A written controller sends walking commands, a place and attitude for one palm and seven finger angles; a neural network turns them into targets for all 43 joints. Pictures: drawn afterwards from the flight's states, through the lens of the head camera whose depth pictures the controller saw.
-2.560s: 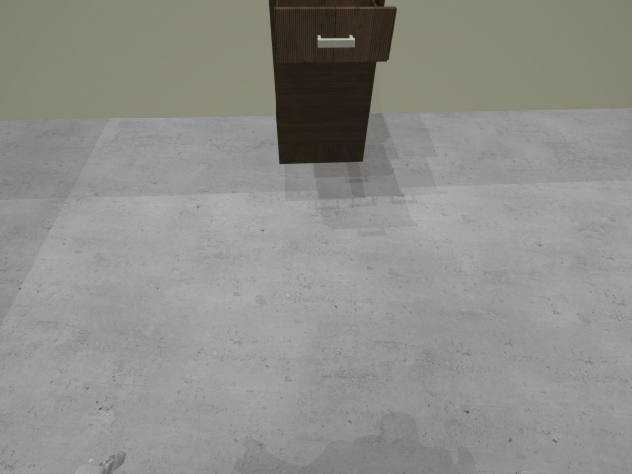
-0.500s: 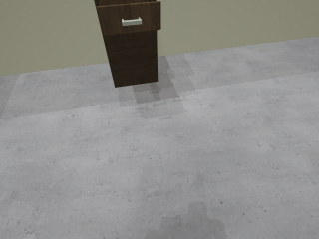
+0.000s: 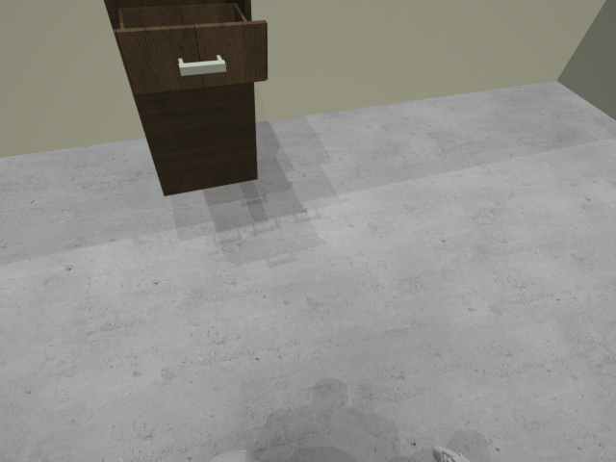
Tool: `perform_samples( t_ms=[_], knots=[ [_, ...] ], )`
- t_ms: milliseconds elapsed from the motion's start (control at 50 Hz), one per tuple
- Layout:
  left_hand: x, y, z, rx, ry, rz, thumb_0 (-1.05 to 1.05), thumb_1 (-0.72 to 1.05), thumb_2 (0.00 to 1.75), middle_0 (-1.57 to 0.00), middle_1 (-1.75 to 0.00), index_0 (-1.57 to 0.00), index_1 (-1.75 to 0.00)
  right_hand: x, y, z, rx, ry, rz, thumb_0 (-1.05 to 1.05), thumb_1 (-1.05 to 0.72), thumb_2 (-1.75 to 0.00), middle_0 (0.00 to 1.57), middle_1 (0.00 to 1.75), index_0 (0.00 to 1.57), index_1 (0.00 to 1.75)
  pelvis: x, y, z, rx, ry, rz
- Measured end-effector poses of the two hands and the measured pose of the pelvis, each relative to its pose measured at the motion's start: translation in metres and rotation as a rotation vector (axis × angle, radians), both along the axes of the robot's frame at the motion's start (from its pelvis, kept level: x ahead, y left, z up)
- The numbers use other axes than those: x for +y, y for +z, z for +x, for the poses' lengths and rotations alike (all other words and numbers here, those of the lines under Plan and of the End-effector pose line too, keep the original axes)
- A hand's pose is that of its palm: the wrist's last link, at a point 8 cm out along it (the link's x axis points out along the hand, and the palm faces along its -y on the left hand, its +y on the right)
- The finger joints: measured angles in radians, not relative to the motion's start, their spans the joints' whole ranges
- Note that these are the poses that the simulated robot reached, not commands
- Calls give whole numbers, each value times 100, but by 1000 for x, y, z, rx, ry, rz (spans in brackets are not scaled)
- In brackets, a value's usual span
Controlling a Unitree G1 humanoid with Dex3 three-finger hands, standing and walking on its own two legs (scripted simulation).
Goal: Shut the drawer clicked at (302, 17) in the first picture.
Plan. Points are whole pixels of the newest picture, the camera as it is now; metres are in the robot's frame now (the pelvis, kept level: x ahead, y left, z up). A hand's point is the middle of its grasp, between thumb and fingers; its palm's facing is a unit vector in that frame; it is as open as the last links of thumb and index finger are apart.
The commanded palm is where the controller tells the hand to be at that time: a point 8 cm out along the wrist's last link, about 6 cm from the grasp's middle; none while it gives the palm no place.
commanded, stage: walk to a spot facing it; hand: left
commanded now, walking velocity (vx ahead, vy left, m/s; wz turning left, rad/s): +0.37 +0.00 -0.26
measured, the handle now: (201, 63) +1.02 +0.39 -0.02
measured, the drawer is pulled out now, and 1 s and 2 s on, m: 0.28 0.28 0.28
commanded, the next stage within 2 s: turn to face it in 1.18 s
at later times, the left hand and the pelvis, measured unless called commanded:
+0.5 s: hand (262, 331) +0.35 +0.11 -0.15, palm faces -0.17 -0.97 -0.18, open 7.4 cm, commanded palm none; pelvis +0.20 -0.04 +0.00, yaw -8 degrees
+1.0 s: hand (234, 332) +0.35 +0.16 -0.18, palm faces -0.04 -0.99 -0.12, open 7.4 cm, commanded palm none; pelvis +0.41 -0.01 +0.00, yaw -9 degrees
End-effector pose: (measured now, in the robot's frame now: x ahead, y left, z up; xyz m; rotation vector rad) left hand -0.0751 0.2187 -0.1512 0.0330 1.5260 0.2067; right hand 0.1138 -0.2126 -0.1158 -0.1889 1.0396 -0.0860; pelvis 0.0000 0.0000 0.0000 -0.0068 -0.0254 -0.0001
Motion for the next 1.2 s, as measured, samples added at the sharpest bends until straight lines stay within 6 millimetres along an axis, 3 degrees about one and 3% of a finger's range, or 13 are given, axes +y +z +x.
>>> perform_samples(
  t_ms=[100, 200, 360, 460, 500, 540, 640, 760, 840, 940, 1020, 1080, 1200],
  knots=[
    [29, 16, 110, -169, -82, 37, 0, 91, 90, -19, -30, -20, -30, -10, 7, -26, 97, -131, -38, -3, -96, -89, 21, 30, 20, 30, 11, 15, 35, 10, -33, 14],
    [31, 32, 205, -280, -156, 42, 0, 91, 90, -19, -30, -19, -30, -15, 7, -57, 247, -200, -39, -2, -95, -90, 20, 30, 20, 29, 14, 22, 73, 16, -61, 23],
    [-10, 38, 335, -334, -318, 25, 0, 91, 90, -19, -30, -19, -30, -2, -2, -93, 471, -337, 51, -1, -92, -90, 20, 30, 20, 29, -7, 19, 138, 16, -120, 31],
    [-51, 30, 409, -413, -378, 23, 0, 91, 90, -19, -30, -20, -30, -1, -15, -91, 603, -387, 128, 0, -91, -90, 20, 30, 20, 29, -36, 2, 183, 12, -140, 21],
    [-60, 30, 420, -435, -358, 19, 0, 91, 90, -19, -30, -20, -30, -7, -17, -73, 614, -382, 141, 0, -91, -90, 20, 30, 20, 29, -44, 2, 197, 5, -138, 15],
    [-66, 32, 421, -419, -334, 18, 0, 91, 90, -19, -30, -20, -30, -18, -18, -41, 576, -369, 135, 0, -91, -90, 20, 30, 20, 29, -50, 7, 211, 2, -137, 8],
    [-52, 39, 421, -362, -271, 71, -3, 95, 90, -20, -30, -20, -30, -50, -13, 67, 376, -321, 94, 0, -91, -90, 20, 30, 20, 29, -57, 19, 246, 14, -132, -7],
    [-39, 31, 406, -220, -226, 52, -2, 93, 90, -20, -30, -20, -30, -82, 1, 187, 198, -251, 11, 2, -95, -90, 20, 30, 20, 29, -52, 21, 294, 19, -130, -23],
    [-32, 19, 395, -115, -171, 17, -1, 92, 90, -20, -30, -20, -30, -86, 12, 264, 121, -180, -37, 1, -94, -90, 20, 29, 19, 29, -41, 17, 332, 14, -120, -35],
    [-17, 0, 398, 25, -128, -29, 0, 91, 90, -20, -30, -20, -30, -69, 13, 350, 22, -122, -89, 0, -93, -90, 20, 29, 19, 29, -20, 1, 383, 3, -128, -34],
    [-5, 4, 441, 40, -162, -34, 0, 91, 90, -20, -30, -20, -30, -48, 16, 367, 21, -159, -72, 0, -92, -90, 20, 29, 20, 29, -10, 8, 413, -8, -159, -23],
    [0, 12, 492, -20, -191, -24, 1, 91, 90, -19, -30, -20, -30, -34, 15, 360, 75, -222, -44, -1, -93, -90, 20, 30, 20, 29, -8, 17, 435, -7, -182, -15],
    [-5, 22, 595, -137, -268, -7, 0, 91, 90, -19, -30, -20, -30, -31, 12, 334, 202, -339, -24, -2, -96, -90, 20, 30, 20, 30, -11, 24, 476, 4, -242, 1]
  ],
)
